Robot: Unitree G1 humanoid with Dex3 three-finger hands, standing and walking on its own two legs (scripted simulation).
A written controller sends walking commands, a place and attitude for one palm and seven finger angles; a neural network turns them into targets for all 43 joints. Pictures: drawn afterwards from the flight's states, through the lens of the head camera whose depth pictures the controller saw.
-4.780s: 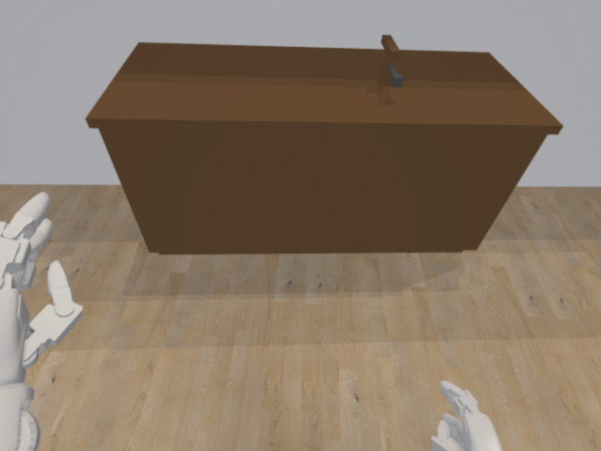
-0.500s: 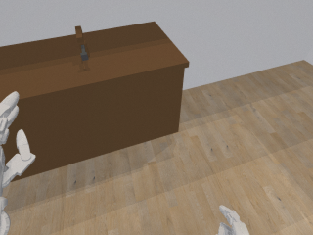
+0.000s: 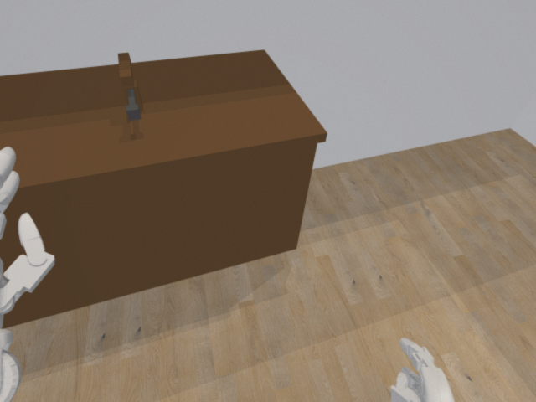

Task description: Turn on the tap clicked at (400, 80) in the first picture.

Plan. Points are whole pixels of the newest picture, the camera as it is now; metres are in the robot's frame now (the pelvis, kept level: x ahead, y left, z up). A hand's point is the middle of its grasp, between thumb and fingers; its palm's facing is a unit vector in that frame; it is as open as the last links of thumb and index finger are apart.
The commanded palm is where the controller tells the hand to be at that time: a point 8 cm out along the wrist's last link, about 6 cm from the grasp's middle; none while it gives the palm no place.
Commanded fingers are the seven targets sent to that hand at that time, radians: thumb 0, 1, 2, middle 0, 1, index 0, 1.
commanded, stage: take the last steps up to it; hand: left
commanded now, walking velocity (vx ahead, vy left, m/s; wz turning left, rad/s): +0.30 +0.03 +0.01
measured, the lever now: (133, 112) +0.74 +0.38 +0.01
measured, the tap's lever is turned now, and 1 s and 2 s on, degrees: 0 0 0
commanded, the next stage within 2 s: come to a stop and stand still in 1.22 s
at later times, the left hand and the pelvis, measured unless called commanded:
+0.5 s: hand (130, 191) +0.32 +0.20 +0.18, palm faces +0.39 -0.82 -0.41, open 7.4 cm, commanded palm +0.26 +0.25 +0.19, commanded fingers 0.00 0.90 0.90 -0.20 -0.30 -0.20 -0.30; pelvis +0.11 -0.04 +0.01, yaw +1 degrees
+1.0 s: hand (165, 132) +0.44 +0.19 +0.18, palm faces +0.42 -0.77 -0.48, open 7.4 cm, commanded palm +0.38 +0.23 +0.19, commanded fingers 0.00 0.90 0.90 -0.20 -0.30 -0.20 -0.30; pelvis +0.23 -0.05 -0.01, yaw +1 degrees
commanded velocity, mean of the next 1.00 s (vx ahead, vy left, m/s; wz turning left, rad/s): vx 0.27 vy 0.05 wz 0.02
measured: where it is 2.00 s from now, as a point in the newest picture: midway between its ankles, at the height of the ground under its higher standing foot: (275, 388)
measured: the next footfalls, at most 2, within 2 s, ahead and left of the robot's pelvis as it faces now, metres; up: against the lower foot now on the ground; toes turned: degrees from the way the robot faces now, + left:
right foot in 0.20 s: +0.15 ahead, -0.13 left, +0.00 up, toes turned -9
left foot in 0.60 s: +0.22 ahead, +0.11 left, +0.00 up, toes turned +8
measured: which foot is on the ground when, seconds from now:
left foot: down 0.00-0.22, up 0.24-0.58, down 0.60-0.96, up 0.98-1.00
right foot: up 0.00-0.18, down 0.20-0.60, up 0.62-0.92, down 0.94-1.00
